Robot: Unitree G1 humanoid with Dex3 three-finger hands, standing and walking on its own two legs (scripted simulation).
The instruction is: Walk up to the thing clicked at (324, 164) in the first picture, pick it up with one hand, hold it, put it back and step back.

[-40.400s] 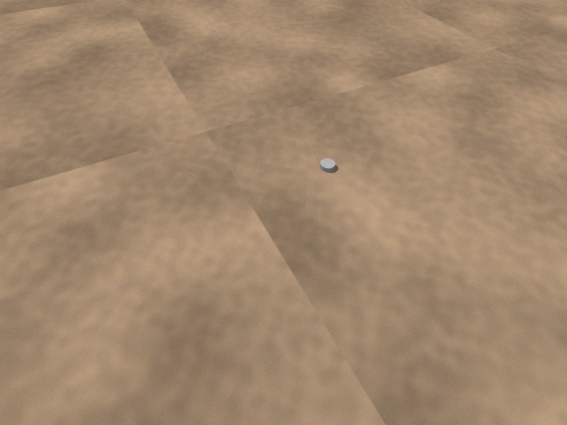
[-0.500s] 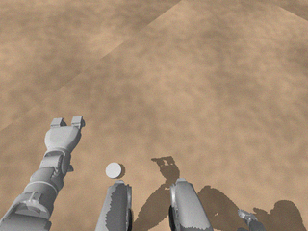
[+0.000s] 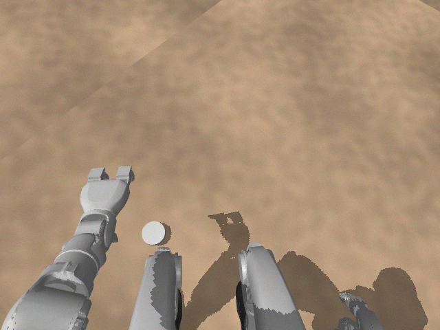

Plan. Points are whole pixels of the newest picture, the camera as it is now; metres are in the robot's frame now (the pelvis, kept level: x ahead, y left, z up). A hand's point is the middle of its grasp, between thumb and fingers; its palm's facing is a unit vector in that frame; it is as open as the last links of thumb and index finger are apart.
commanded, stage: withdraw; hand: left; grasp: from above
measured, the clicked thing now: (154, 233) +0.37 +0.18 -0.55
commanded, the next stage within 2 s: home in 0.02 s
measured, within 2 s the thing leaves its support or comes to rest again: neither
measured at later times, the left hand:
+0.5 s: hand (144, 232) +0.34 +0.18 -0.34, palm faces -0.50 +0.01 -0.87, open 13.9 cm
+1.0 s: hand (155, 214) +0.42 +0.17 -0.47, palm faces -0.42 -0.10 -0.90, open 13.8 cm
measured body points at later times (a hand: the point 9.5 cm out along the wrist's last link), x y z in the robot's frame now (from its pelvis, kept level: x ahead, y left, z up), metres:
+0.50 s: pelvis -0.04 -0.01 -0.15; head +0.17 +0.03 +0.25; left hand +0.36 +0.18 -0.29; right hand +0.05 -0.28 -0.27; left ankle +0.05 +0.12 -0.53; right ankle +0.06 -0.14 -0.53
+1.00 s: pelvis -0.03 -0.01 -0.25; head +0.23 +0.03 +0.12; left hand +0.43 +0.17 -0.42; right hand -0.02 -0.26 -0.36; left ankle +0.05 +0.12 -0.53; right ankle +0.06 -0.14 -0.53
